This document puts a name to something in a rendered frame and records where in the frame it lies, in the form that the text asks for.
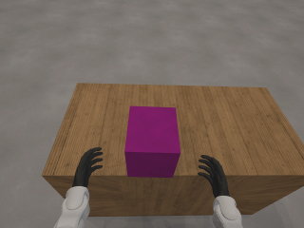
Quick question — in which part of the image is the left robot hand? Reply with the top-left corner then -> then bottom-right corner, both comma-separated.
72,147 -> 103,188

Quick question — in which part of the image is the left robot forearm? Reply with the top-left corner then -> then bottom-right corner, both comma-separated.
53,186 -> 90,228

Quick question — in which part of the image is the right robot forearm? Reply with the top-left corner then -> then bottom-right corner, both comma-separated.
212,196 -> 243,228

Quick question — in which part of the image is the carton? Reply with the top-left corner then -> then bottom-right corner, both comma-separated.
124,105 -> 181,178

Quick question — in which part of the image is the pedestal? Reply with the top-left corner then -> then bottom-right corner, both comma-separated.
42,83 -> 304,217

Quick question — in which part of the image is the right robot hand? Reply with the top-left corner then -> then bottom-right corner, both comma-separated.
198,155 -> 230,198

